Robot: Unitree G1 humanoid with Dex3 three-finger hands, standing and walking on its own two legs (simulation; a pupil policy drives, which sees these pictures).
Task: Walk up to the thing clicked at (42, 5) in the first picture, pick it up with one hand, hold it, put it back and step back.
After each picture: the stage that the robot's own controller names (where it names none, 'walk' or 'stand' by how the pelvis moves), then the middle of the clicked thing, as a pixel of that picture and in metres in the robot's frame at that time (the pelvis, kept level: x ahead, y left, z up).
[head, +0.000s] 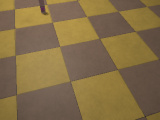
stand; (42, 4) +2.12 +0.57 -0.66
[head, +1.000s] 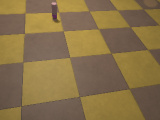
walk; (54, 11) +2.03 +0.29 -0.64
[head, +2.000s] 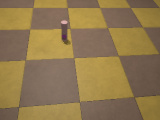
walk; (64, 31) +1.44 +0.16 -0.64
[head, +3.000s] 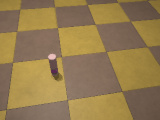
walk; (53, 65) +0.94 +0.22 -0.64
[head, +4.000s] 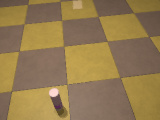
walk; (56, 100) +0.58 +0.22 -0.62
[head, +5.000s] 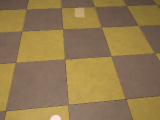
stand; out of the picture +0.39 +0.16 -0.63
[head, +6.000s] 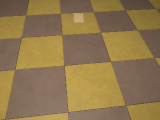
stand; out of the picture +0.35 +0.17 -0.65
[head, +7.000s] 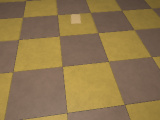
stand; out of the picture +0.35 +0.17 -0.65
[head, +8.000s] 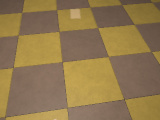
stand; out of the picture +0.36 +0.18 -0.66
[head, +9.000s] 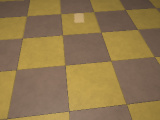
stand; out of the picture +0.36 +0.17 -0.66
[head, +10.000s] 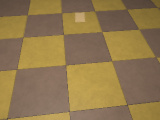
stand; out of the picture +0.35 +0.17 -0.66
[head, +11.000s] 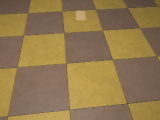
go down; out of the picture +0.36 +0.16 -0.66
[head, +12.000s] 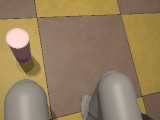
go down; (21, 49) +0.47 +0.17 -0.25
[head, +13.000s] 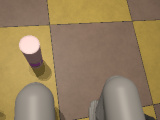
approach; (33, 54) +0.46 +0.16 -0.26
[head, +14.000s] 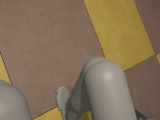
close in; out of the picture +0.46 +0.21 -0.17
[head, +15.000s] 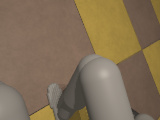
close; out of the picture +0.45 +0.22 -0.17
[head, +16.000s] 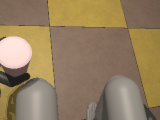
lift; (15, 63) +0.36 +0.21 -0.05
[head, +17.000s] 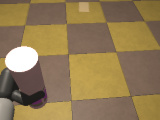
hold; (31, 83) +0.31 +0.16 +0.09
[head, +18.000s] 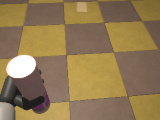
hold; (33, 89) +0.31 +0.16 +0.04
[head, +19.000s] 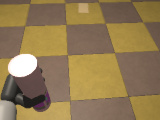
hold; (34, 87) +0.31 +0.16 +0.05
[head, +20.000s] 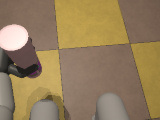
crouch; (25, 57) +0.41 +0.16 -0.03
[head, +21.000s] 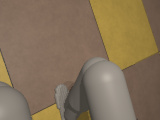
lower; out of the picture +0.45 +0.23 -0.17
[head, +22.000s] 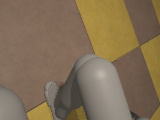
lower; out of the picture +0.47 +0.24 -0.18
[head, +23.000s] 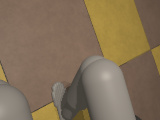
lower; out of the picture +0.45 +0.23 -0.17
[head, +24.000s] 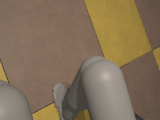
lower; out of the picture +0.45 +0.23 -0.16
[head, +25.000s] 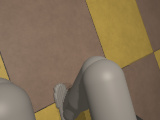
loosen; out of the picture +0.44 +0.21 -0.16
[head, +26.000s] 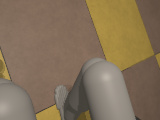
withdraw; out of the picture +0.45 +0.20 -0.18
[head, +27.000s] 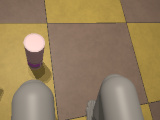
walk; (34, 54) +0.46 +0.16 -0.23
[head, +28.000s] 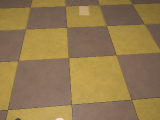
stand; out of the picture +0.37 +0.12 -0.59
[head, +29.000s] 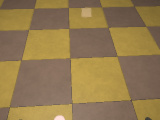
stand; out of the picture +0.39 +0.13 -0.60
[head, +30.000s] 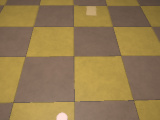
stand; out of the picture +0.39 +0.13 -0.61
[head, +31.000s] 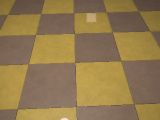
walk; out of the picture +0.39 +0.13 -0.65
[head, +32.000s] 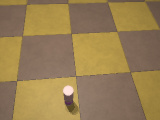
walk; (68, 96) +0.49 +0.07 -0.63
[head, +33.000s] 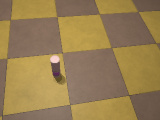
walk; (55, 67) +0.73 +0.17 -0.63
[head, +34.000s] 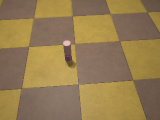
stand; (67, 52) +1.02 +0.16 -0.63
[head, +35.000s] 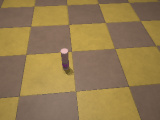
stand; (65, 59) +1.02 +0.16 -0.65
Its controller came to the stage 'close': yes
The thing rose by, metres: 0.70
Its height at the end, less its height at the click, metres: +0.00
